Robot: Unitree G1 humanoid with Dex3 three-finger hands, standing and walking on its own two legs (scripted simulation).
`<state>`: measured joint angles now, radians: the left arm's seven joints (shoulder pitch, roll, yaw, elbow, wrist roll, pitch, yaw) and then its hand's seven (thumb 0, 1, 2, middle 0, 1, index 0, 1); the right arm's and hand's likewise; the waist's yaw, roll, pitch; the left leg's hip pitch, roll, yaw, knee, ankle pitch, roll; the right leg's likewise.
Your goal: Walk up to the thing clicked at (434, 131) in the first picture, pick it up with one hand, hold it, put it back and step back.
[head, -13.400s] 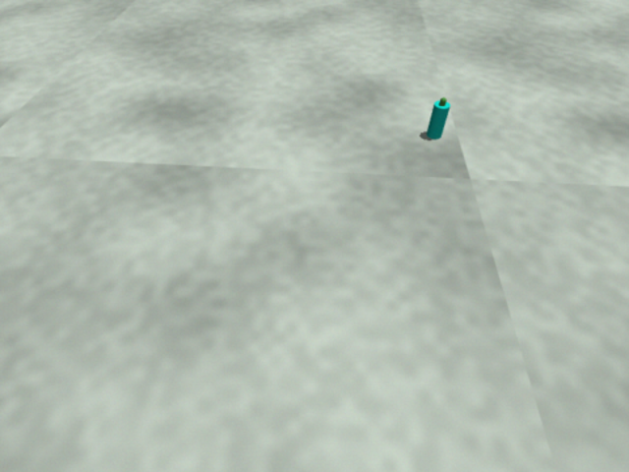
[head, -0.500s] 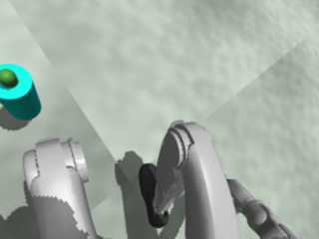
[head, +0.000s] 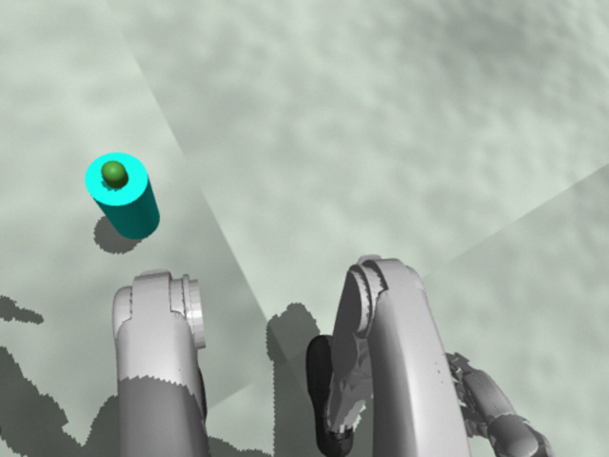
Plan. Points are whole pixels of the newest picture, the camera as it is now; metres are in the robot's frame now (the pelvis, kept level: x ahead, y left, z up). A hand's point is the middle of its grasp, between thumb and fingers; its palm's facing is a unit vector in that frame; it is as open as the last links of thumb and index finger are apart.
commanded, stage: go down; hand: left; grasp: from the side
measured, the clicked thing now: (126, 197) +0.47 +0.24 -0.21
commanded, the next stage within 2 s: none
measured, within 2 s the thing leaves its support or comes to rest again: neither
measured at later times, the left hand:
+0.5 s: hand out of the picture +0.41 +0.41 +0.03, palm faces +0.16 -0.99 -0.03, open 17.4 cm
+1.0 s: hand out of the picture +0.41 +0.43 +0.05, palm faces +0.19 -0.98 -0.04, open 17.5 cm
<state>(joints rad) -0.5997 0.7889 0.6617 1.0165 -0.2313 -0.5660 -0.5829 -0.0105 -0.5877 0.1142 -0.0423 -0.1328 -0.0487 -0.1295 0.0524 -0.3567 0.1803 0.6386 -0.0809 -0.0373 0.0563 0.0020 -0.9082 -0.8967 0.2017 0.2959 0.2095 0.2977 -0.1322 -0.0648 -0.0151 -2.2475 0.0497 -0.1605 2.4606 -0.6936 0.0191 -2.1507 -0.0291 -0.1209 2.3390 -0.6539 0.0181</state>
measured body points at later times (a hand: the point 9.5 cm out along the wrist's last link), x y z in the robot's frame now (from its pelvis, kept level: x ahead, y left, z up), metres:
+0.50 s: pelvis +0.01 -0.01 +0.02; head +0.22 +0.09 +0.40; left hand +0.39 +0.46 +0.03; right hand +0.16 -0.29 -0.06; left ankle +0.08 +0.12 -0.29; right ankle +0.12 -0.12 -0.29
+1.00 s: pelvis +0.00 +0.00 +0.03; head +0.21 +0.10 +0.42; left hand +0.39 +0.48 +0.06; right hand +0.14 -0.27 -0.05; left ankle +0.08 +0.12 -0.29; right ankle +0.12 -0.12 -0.29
